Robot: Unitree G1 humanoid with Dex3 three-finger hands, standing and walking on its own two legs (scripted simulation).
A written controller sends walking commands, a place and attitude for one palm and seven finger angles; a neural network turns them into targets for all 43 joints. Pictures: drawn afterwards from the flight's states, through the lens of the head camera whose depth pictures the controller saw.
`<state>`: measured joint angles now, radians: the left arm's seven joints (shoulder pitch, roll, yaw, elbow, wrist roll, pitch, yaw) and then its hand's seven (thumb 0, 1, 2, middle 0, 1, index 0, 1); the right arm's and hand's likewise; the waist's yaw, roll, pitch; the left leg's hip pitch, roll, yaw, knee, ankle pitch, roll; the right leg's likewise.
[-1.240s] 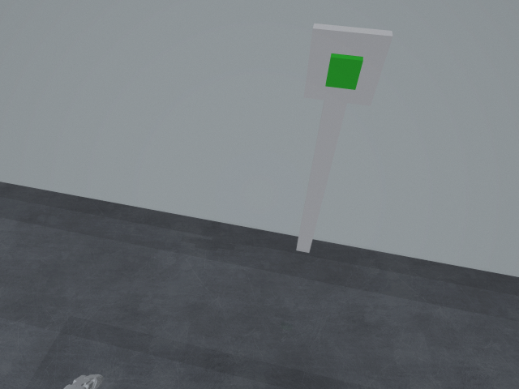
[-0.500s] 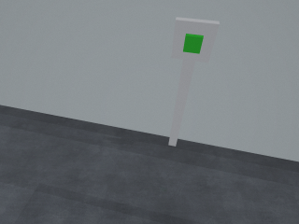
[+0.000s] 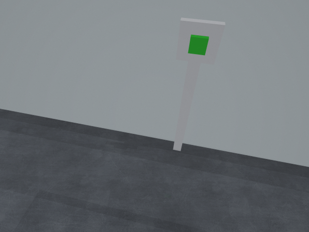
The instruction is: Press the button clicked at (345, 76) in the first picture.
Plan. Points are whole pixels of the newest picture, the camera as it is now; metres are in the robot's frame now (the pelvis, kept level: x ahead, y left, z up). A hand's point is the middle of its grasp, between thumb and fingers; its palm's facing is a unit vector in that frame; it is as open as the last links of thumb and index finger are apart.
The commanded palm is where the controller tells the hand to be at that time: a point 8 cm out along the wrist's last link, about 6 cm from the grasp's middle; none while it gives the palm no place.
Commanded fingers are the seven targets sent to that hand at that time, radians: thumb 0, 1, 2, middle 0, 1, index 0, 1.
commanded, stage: look at it before walking up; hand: left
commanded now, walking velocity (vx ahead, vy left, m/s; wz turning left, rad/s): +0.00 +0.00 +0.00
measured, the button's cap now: (198, 44) +0.80 -0.13 +0.10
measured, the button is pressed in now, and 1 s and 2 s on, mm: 0 0 0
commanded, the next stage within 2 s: turn to face it in 0.30 s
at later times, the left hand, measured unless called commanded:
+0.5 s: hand out of the picture +0.07 +0.25 -0.16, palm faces -0.03 -0.94 -0.33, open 7.4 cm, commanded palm none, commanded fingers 0.00 0.90 0.90 -0.20 -0.30 -0.20 -0.30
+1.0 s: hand out of the picture +0.05 +0.18 -0.18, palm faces -0.13 -0.97 -0.21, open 7.4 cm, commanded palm none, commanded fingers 0.00 0.90 0.90 -0.20 -0.30 -0.20 -0.30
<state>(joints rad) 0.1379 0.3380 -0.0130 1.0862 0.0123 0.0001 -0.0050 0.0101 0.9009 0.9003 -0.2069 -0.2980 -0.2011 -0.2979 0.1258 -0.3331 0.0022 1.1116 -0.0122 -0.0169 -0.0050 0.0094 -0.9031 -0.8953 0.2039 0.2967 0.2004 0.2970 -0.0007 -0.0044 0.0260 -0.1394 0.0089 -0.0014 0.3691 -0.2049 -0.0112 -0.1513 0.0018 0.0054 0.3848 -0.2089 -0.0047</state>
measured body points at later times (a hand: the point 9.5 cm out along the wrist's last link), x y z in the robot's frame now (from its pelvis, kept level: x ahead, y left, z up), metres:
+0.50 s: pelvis +0.00 +0.00 +0.00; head +0.01 +0.00 +0.45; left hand +0.07 +0.30 -0.13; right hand +0.09 -0.29 -0.13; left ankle +0.00 +0.13 -0.75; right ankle +0.00 -0.12 -0.75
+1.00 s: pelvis +0.00 -0.01 -0.01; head +0.01 -0.02 +0.44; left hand +0.06 +0.23 -0.16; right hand -0.01 -0.25 -0.17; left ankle +0.00 +0.13 -0.75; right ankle -0.02 -0.11 -0.73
